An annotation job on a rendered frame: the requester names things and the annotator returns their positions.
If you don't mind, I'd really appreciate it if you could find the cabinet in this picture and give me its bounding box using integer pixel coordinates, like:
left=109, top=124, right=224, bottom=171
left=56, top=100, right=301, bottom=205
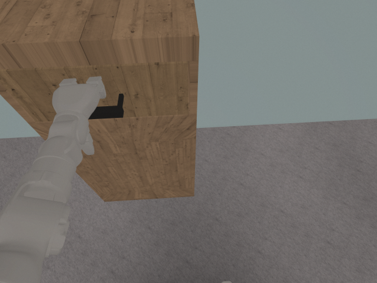
left=0, top=0, right=199, bottom=202

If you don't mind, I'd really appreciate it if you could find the handle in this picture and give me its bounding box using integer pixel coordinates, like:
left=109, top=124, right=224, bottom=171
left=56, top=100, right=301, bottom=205
left=89, top=94, right=124, bottom=119

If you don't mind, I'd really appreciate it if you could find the drawer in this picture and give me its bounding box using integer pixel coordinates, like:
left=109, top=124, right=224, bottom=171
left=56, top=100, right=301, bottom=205
left=0, top=61, right=189, bottom=122

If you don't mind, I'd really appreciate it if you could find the robot left upper arm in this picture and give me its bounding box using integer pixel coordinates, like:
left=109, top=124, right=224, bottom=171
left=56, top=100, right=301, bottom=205
left=0, top=196, right=71, bottom=283

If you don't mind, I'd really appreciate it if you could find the left robot forearm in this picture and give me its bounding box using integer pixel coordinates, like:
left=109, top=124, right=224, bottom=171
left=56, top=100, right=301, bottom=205
left=0, top=111, right=89, bottom=227

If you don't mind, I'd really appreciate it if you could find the robot left hand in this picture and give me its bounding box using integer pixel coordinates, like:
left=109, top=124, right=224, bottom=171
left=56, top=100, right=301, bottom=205
left=52, top=76, right=106, bottom=155

